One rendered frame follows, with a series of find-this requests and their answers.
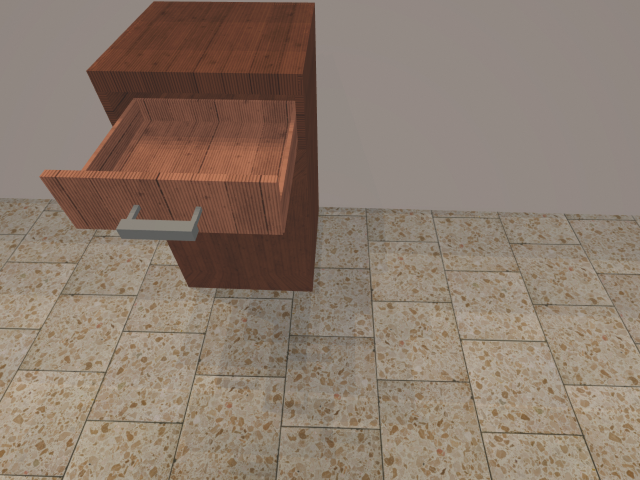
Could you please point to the handle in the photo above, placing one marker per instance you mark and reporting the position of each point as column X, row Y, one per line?
column 132, row 228

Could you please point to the drawer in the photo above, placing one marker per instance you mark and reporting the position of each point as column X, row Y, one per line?
column 233, row 158

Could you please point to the cabinet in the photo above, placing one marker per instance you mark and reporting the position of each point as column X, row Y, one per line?
column 231, row 51

